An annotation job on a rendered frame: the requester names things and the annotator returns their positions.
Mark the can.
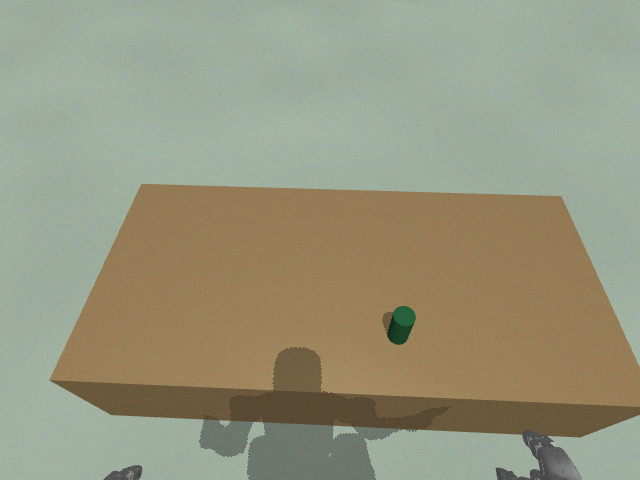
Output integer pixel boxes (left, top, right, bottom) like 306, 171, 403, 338
387, 306, 416, 345

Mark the right robot hand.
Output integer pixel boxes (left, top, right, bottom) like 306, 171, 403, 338
496, 430, 582, 480

